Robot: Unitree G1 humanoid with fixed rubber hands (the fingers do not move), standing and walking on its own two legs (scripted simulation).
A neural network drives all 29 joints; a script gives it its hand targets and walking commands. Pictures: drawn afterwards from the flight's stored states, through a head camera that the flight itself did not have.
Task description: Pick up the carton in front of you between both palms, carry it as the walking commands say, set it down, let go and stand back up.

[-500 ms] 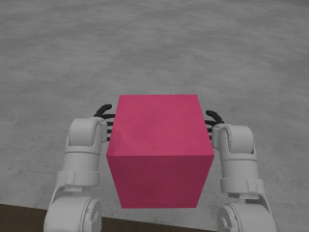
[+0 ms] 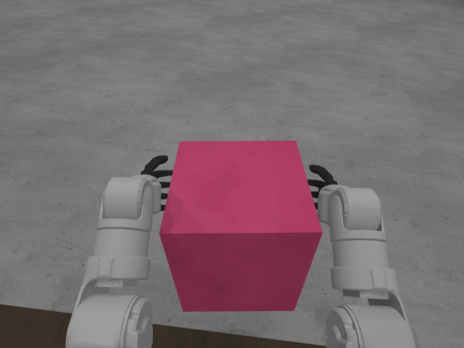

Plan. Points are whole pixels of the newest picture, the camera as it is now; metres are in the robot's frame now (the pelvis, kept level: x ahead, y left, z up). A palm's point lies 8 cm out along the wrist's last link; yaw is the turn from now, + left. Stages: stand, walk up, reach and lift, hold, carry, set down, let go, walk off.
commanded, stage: carry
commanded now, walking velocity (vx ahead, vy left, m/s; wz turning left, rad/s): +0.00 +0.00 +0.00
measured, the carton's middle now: (238, 228) +0.33 +0.00 +0.05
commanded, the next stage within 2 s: none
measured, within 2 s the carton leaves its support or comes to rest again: neither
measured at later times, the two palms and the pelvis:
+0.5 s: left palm (148, 191) +0.34 +0.15 +0.13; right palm (326, 201) +0.34 -0.15 +0.13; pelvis +0.00 +0.00 +0.00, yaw +0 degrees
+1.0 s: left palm (176, 165) +0.43 +0.12 +0.12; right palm (331, 178) +0.42 -0.18 +0.11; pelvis +0.08 -0.02 -0.02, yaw +0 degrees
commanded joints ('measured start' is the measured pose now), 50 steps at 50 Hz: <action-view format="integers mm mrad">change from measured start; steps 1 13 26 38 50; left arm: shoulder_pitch -682 -682 -682 -705 -599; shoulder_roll -1118 -1118 -1118 -1113 -1080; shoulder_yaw -573 -574 -574 -579 -512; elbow -90 -91 -93 -83 -23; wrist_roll -414 -414 -414 -411 -363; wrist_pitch -12 -12 -12 -13 -23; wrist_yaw -227 -227 -227 -225 -213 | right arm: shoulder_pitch -744 -745 -745 -768 -767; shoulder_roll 1098 1098 1099 1092 1129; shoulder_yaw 551 552 553 556 561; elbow -133 -135 -136 -131 -104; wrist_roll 410 411 412 413 440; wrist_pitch -38 -38 -38 -36 -52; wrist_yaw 241 242 242 243 245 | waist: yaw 2 2 1 -29 66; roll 5 6 6 92 -132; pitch -336 -337 -337 -188 -279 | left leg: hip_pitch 59 61 63 59 -575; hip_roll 179 180 181 253 46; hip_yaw -167 -167 -167 -333 -31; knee -97 -98 -98 -248 469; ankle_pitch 220 227 233 -269 -454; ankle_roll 18 18 18 123 -19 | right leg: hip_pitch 190 190 190 -83 596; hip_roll -168 -168 -169 -42 -376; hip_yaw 147 146 145 40 558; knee -28 -27 -26 102 12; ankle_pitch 205 206 208 -411 237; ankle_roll -48 -47 -47 -52 -256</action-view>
